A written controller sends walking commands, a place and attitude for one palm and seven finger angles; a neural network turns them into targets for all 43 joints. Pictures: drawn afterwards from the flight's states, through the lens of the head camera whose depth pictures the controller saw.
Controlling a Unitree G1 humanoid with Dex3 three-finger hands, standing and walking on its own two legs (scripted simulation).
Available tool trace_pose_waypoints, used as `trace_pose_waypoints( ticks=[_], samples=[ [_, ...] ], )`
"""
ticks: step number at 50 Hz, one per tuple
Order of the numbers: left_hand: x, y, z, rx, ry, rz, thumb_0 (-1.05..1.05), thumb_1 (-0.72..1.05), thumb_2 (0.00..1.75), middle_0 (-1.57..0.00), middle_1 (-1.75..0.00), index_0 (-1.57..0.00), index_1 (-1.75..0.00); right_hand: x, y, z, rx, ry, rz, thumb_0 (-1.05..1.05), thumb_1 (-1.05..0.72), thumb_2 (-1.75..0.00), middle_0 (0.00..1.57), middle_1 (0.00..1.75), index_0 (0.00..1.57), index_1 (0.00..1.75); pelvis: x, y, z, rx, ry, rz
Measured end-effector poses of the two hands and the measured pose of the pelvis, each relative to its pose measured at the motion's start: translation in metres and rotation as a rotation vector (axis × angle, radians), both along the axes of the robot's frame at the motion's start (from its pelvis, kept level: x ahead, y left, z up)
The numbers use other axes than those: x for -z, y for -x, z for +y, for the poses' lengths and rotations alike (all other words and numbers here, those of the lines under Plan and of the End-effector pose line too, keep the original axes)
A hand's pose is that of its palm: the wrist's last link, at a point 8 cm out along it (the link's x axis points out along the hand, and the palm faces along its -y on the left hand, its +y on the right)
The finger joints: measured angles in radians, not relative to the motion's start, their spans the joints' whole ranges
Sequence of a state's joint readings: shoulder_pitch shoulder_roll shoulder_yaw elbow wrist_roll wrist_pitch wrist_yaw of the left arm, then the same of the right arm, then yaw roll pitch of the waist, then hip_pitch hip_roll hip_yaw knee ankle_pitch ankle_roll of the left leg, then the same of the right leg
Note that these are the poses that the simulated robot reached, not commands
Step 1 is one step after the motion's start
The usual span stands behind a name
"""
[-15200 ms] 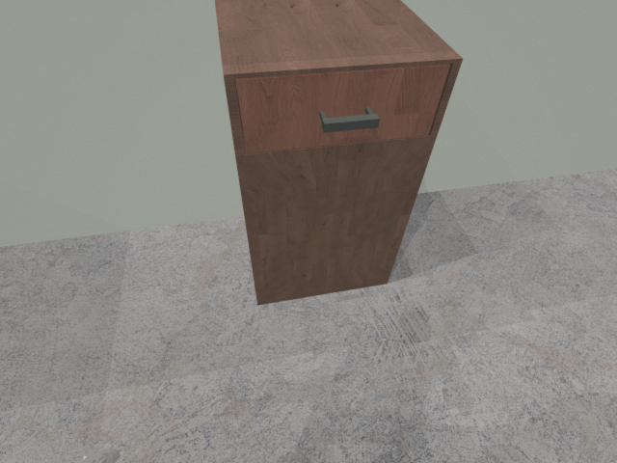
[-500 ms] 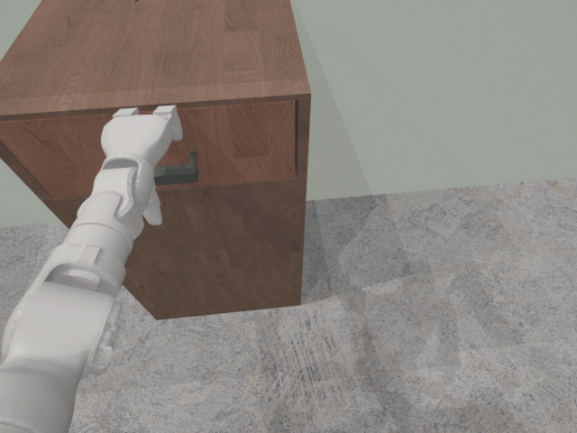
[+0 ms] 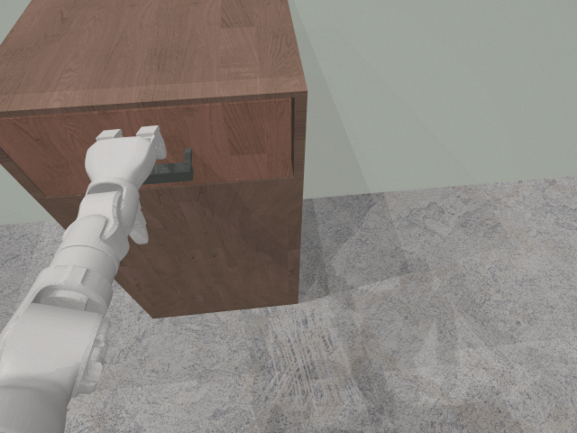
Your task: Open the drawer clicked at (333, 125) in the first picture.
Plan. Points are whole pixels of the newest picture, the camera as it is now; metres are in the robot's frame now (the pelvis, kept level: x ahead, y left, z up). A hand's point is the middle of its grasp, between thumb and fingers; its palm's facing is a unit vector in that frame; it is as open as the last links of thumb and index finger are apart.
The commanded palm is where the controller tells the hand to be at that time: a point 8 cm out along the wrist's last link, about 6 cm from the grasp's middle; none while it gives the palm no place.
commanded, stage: lower the fingers behind the handle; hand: left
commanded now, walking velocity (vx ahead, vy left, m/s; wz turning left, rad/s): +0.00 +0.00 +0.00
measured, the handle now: (154, 165) +0.53 +0.20 +0.04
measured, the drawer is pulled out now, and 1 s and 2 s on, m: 0.00 0.00 0.00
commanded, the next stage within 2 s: close the thumb around the handle in 1.14 s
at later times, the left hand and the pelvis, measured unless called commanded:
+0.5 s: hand (146, 195) +0.48 +0.21 +0.03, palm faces -0.05 -0.03 -1.00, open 13.8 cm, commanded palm +0.46 +0.21 +0.08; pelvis -0.01 +0.01 -0.01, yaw -1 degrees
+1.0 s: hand (149, 200) +0.48 +0.21 +0.01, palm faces -0.05 -0.01 -1.00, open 13.8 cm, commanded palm +0.46 +0.21 +0.06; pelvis -0.02 +0.02 -0.02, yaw -1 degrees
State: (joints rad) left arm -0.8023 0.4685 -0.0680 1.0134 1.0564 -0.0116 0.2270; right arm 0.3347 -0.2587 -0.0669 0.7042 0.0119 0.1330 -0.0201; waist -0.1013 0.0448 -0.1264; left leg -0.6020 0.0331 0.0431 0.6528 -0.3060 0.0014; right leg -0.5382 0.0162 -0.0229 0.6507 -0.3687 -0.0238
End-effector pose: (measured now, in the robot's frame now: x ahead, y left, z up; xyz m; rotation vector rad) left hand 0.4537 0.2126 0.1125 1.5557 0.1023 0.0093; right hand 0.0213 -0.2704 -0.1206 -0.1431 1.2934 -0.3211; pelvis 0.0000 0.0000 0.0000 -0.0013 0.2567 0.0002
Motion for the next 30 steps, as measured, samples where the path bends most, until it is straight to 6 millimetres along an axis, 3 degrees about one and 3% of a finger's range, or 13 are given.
trace_pose_waypoints(
  ticks=[12, 30],
  samples=[
    [0.016, 0.000, -0.003, 0.043, 0.021, -0.003, 0.00, -0.48, 0.30, -0.32, -1.20, -0.32, -1.20, 0.001, 0.004, 0.002, -0.007, 0.020, 0.007, 0.01, -0.90, -0.90, 0.20, 0.30, 0.20, 0.30, 0.006, 0.004, 0.005, -0.003, 0.007, 0.027],
    [0.038, -0.002, -0.003, 0.030, 0.011, 0.001, 0.00, -0.48, 0.30, -0.32, -1.20, -0.32, -1.20, 0.009, 0.037, 0.022, 0.037, -0.006, 0.063, 0.01, -0.90, -0.90, 0.20, 0.30, 0.20, 0.30, 0.012, 0.008, 0.015, 0.013, 0.016, 0.057]
  ],
)
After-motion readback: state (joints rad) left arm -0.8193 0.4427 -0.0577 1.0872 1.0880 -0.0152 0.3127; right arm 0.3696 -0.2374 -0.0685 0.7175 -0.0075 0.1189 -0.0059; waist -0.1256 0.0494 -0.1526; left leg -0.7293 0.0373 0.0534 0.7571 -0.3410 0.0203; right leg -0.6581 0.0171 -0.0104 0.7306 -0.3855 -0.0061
